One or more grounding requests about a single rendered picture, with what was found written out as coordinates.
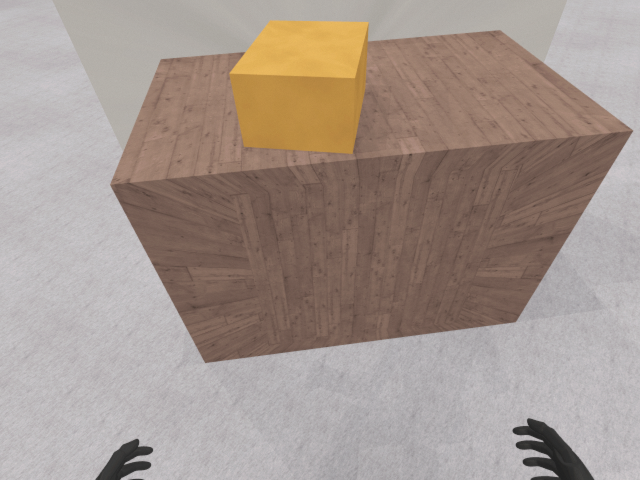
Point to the robot right hand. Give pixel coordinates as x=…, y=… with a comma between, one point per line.
x=564, y=462

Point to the robot left hand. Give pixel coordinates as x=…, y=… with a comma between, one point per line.
x=115, y=468

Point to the pedestal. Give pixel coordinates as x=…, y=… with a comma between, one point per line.
x=473, y=161

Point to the carton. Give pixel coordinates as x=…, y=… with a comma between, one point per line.
x=301, y=84

